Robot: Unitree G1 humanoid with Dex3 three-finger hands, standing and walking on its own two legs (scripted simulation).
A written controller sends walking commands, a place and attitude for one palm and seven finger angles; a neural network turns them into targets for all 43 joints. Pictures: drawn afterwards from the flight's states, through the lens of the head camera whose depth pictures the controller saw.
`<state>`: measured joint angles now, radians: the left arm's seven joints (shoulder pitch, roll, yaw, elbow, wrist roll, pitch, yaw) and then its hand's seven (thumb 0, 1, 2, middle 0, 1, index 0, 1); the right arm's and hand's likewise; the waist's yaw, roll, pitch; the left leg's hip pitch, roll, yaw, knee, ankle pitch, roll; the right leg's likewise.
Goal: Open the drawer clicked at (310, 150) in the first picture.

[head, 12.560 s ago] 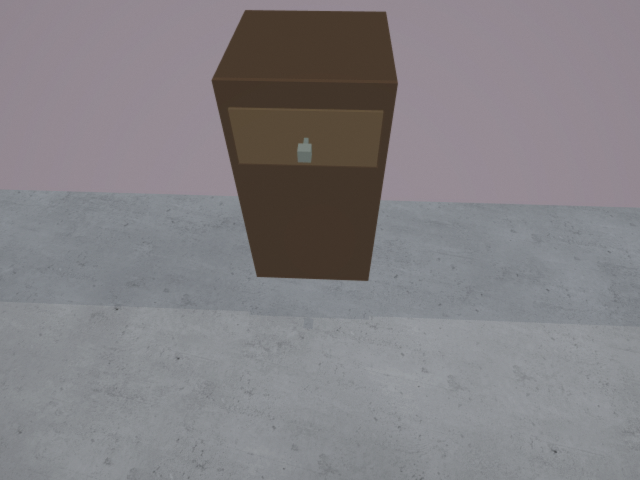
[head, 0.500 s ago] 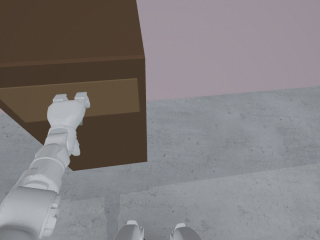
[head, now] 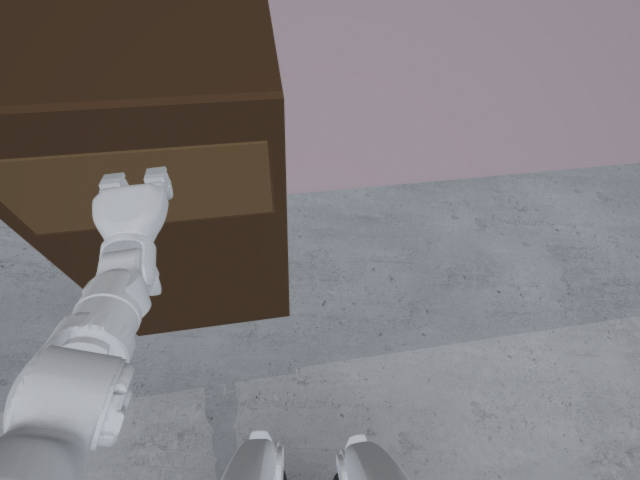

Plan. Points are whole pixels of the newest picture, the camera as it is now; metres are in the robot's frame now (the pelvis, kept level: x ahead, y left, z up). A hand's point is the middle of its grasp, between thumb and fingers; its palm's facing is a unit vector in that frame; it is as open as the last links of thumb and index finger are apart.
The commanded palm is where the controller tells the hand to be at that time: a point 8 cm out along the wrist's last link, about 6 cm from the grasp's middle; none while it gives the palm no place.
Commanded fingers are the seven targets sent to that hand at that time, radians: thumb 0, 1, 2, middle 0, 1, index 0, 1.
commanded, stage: lower the fingers behind the handle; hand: left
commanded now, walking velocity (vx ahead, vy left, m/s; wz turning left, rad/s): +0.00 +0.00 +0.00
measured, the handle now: (141, 213) +0.50 +0.25 -0.04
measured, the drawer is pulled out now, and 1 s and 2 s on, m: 0.00 0.00 0.05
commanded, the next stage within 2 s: close the thumb around the handle in 0.50 s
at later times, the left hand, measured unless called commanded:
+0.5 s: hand (148, 240) +0.46 +0.23 -0.05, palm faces -0.07 -0.02 -1.00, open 13.8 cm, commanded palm +0.44 +0.22 +0.00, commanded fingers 0.00 -0.50 0.30 -0.30 -1.20 -0.30 -1.20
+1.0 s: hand (149, 244) +0.45 +0.23 -0.05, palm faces -0.03 -0.03 -1.00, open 9.4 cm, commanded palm +0.44 +0.22 +0.00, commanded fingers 0.00 0.68 0.80 -0.38 -1.33 -0.38 -1.33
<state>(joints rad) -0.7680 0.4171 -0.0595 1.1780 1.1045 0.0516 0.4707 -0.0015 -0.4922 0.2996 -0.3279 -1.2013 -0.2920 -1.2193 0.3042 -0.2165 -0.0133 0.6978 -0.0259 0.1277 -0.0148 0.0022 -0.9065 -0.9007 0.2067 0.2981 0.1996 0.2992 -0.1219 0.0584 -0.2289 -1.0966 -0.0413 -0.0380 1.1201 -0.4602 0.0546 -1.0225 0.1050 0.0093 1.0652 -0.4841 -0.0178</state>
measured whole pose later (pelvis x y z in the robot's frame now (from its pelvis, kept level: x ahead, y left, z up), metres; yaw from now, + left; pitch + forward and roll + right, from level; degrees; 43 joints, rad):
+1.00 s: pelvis +0.01 +0.00 -0.01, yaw -1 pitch +27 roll -4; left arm -0.67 0.40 -0.01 1.08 1.12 0.01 0.55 0.00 0.15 0.58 -0.36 -1.27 -0.36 -1.27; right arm 0.27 -0.22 -0.05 0.72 -0.04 0.14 0.01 0.00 -0.91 -0.90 0.20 0.30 0.20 0.30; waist -0.10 0.06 -0.23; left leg -1.14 -0.04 -0.03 1.17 -0.50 0.06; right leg -1.06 0.11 0.01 1.11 -0.52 -0.02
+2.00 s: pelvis +0.02 +0.00 +0.00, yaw -1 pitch +24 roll -3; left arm -0.39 0.33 -0.05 0.87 1.13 0.00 0.59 -0.01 0.56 0.75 -0.25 -1.35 -0.42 -1.35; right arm 0.23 -0.22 -0.06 0.68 -0.03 0.15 0.01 0.00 -0.91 -0.90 0.20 0.30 0.20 0.30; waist -0.04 0.05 -0.24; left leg -1.02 -0.04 -0.02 1.11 -0.50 0.06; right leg -0.95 0.11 0.03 1.06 -0.52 -0.02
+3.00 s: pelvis +0.01 +0.00 +0.01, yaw +0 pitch +18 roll -2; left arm 0.08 0.27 -0.13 0.45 1.13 0.06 0.61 -0.01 0.55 0.75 -0.25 -1.35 -0.42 -1.35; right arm 0.15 -0.22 -0.04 0.62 -0.03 0.13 0.00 0.01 -0.91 -0.90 0.20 0.30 0.20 0.30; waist 0.00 0.05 -0.22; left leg -0.93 -0.04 -0.01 1.11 -0.50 0.05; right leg -0.87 0.10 0.03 1.09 -0.53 -0.03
